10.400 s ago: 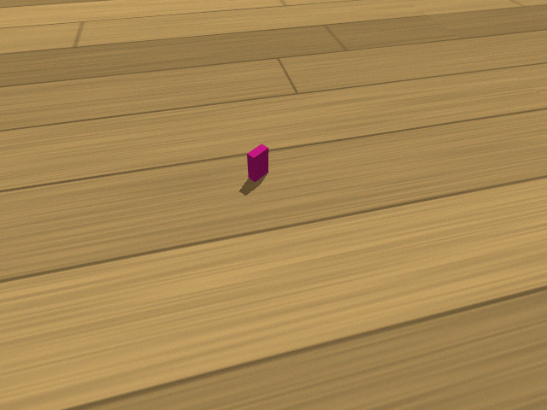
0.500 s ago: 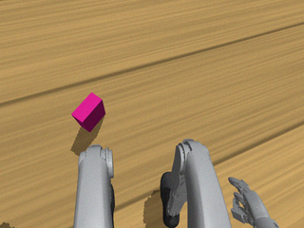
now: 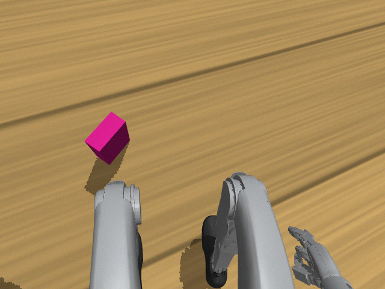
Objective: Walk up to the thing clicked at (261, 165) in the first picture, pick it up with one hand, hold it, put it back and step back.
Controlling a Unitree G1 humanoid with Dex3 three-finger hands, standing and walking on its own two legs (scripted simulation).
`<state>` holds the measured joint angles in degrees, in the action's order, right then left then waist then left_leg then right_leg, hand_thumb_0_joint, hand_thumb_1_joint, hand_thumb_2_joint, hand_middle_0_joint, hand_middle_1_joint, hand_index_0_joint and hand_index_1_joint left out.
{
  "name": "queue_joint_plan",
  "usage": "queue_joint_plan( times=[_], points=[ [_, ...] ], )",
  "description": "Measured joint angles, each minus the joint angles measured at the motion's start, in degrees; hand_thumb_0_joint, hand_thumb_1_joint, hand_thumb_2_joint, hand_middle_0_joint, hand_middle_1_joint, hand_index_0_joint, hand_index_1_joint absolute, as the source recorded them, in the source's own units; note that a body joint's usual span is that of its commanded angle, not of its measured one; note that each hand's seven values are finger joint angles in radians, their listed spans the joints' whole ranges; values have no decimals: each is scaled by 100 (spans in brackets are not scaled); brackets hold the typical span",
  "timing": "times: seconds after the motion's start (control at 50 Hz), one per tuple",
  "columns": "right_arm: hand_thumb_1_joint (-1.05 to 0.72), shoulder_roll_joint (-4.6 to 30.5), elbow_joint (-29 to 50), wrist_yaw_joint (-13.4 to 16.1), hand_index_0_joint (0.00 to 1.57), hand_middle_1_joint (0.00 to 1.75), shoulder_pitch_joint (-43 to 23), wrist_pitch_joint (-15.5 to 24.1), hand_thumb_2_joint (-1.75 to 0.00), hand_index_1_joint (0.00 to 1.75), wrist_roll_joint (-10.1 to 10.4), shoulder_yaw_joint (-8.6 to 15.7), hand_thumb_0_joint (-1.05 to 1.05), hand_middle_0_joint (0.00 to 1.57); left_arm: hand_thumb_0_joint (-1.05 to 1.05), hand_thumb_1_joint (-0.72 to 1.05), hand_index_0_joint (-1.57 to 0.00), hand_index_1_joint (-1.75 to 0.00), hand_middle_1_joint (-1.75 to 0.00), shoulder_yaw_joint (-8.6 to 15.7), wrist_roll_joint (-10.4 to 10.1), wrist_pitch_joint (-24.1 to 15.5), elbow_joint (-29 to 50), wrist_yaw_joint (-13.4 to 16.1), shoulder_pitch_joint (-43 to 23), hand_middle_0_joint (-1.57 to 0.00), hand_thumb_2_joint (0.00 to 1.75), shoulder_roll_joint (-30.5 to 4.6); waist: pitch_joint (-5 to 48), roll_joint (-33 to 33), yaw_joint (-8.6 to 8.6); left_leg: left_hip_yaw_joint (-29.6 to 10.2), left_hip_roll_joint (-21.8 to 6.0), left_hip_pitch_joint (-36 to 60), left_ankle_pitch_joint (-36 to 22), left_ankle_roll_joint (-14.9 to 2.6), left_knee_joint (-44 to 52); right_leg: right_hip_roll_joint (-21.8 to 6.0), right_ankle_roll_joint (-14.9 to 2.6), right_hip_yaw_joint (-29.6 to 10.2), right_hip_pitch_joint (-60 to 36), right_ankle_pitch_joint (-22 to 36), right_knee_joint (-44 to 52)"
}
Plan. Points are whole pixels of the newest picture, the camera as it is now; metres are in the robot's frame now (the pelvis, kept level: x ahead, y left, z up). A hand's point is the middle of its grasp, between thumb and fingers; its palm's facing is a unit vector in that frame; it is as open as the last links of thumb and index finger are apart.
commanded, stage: approach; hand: left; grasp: from the side
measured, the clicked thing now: (110, 140) +0.48 +0.19 -0.31
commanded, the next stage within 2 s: close in in 0.50 s
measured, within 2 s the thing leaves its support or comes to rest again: neither
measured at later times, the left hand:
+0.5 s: hand (34, 147) +0.41 +0.33 -0.15, palm faces +0.12 -0.99 +0.01, open 17.5 cm
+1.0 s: hand (84, 151) +0.42 +0.24 -0.23, palm faces +0.13 -0.99 +0.02, open 17.6 cm
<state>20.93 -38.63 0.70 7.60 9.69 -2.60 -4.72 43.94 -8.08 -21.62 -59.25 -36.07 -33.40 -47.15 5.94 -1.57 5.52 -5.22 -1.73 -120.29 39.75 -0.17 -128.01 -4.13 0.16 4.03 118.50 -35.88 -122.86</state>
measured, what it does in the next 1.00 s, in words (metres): lowers itself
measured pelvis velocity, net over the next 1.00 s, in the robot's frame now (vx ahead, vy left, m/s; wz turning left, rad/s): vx -0.02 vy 0.01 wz -0.13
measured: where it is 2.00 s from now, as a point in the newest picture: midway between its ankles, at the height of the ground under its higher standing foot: (174, 271)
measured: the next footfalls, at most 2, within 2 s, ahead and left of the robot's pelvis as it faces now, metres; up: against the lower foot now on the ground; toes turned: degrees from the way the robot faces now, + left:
none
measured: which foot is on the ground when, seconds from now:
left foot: down 0.00-1.00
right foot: down 0.00-1.00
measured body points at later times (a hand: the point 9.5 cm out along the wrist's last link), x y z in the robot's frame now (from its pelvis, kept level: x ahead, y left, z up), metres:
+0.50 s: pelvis +0.00 +0.00 -0.07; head +0.22 +0.10 +0.31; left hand +0.40 +0.38 -0.15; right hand +0.15 -0.27 -0.14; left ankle +0.08 +0.12 -0.36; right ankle +0.11 -0.13 -0.36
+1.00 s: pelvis -0.02 +0.01 -0.10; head +0.21 +0.13 +0.26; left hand +0.41 +0.30 -0.23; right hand +0.12 -0.27 -0.15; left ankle +0.08 +0.12 -0.36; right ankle +0.11 -0.13 -0.36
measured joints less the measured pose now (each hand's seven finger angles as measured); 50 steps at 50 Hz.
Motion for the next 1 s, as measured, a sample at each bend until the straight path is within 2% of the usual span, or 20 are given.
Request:
queue_joint_plan(
  times=[0.08, 0.16, 0.26, 0.36, 0.5, 0.62, 0.74, 0.86, 0.92, 1.0],
  points=[
    [-92, 10, 5, -11, 20, 30, -11, -20, -90, 30, -11, 2, 1, 20, -2, -57, -4, -11, -10, 8, -17, 0, 6, -16, -52, -5, 11, 10, -9, 0, 4, -1, 6, -33, 0, -11, -47, -3, 9, -3, 26, -1, -41],
    [-92, 13, -6, -34, 20, 30, -32, 17, -90, 30, -20, 4, 1, 20, -2, -58, -5, -11, -9, -58, -154, -165, -118, -58, -92, -6, 8, 50, -11, -4, 17, 6, 5, -92, -7, -25, -104, 1, 20, -15, 83, 11, -93],
    [-92, 33, -54, -92, 20, 30, -113, 102, -90, 30, -81, -104, 1, 20, -2, -59, -6, -10, -9, -154, -443, -672, -464, -133, -165, -7, 6, 221, -121, -65, 58, -28, -12, -224, 8, -37, -311, 26, 32, -3, 210, 28, -264],
    [-92, 44, -43, -196, 20, 30, -285, 151, -90, 30, -235, -313, 1, 20, -2, -58, -6, -10, -9, -216, -561, -1316, -861, -115, -219, -7, 5, 369, -379, -216, 177, -147, -34, -433, 57, -27, -708, 67, 36, 71, 392, 43, -576],
    [-92, 46, 41, -335, 20, 30, -666, 31, -90, 30, -538, -678, 1, 20, -2, -55, -5, -10, -9, -276, -388, -2029, -1117, 83, -215, -6, 7, 436, -939, -497, 386, -400, -13, -702, 116, 2, -1351, 101, 51, 239, 560, 70, -1048],
    [-93, 32, 91, -430, 20, 30, -960, -160, -91, 30, -803, -965, 0, 20, -2, -56, -4, -11, -10, -387, -431, -2521, -1120, 301, -106, -6, 9, 527, -1337, -678, 490, -601, 16, -801, 144, 12, -1745, 127, 84, 376, 568, 103, -1301],
    [-94, 35, 166, -518, 20, 30, -1231, -296, -91, 30, -1038, -1234, 0, 20, -2, -58, -5, -11, -10, -618, -330, -2932, -1398, 685, -63, -6, 7, 626, -1604, -797, 583, -774, 18, -782, 128, 8, -2000, 177, 124, 496, 487, 194, -1424],
    [-95, 57, 221, -658, 20, 30, -1363, -405, -91, 30, -1250, -1442, 0, 20, -2, -60, -6, -11, -10, -711, -190, -3314, -1575, 1387, -118, -6, 6, 760, -1754, -886, 648, -937, 14, -715, 88, 10, -2163, 232, 155, 614, 368, 309, -1466],
    [-95, 68, 244, -724, 20, 30, -1363, -469, -91, 30, -1331, -1506, 0, 20, -2, -60, -6, -10, -10, -858, -72, -3474, -1723, 1752, -168, -6, 6, 751, -1798, -909, 687, -985, 17, -705, 48, 4, -2202, 249, 165, 650, 329, 365, -1462],
    [-94, 100, 271, -805, 20, 30, -1339, -550, -91, 30, -1423, -1608, 0, 20, -2, -61, -6, -10, -10, -1060, 48, -3650, -1864, 2094, -174, -6, 6, 715, -1852, -917, 754, -1039, 16, -706, 2, -16, -2229, 272, 189, 693, 292, 427, -1435]
  ],
)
